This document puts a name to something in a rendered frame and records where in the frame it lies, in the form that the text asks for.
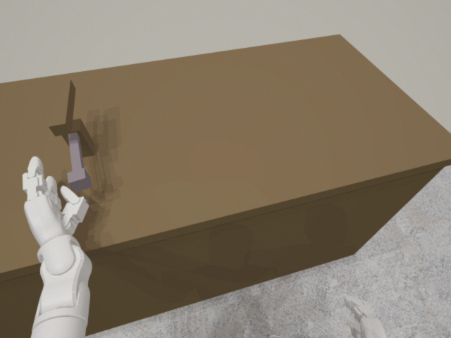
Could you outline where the left robot forearm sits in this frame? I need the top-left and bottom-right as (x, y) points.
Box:
(31, 234), (92, 338)

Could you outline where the robot right hand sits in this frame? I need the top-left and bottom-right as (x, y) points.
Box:
(337, 295), (388, 338)

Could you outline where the counter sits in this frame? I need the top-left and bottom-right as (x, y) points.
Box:
(0, 35), (451, 338)

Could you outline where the robot left hand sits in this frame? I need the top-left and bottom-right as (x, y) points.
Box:
(23, 156), (89, 247)

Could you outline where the tap lever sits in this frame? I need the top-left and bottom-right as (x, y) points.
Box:
(67, 132), (92, 192)

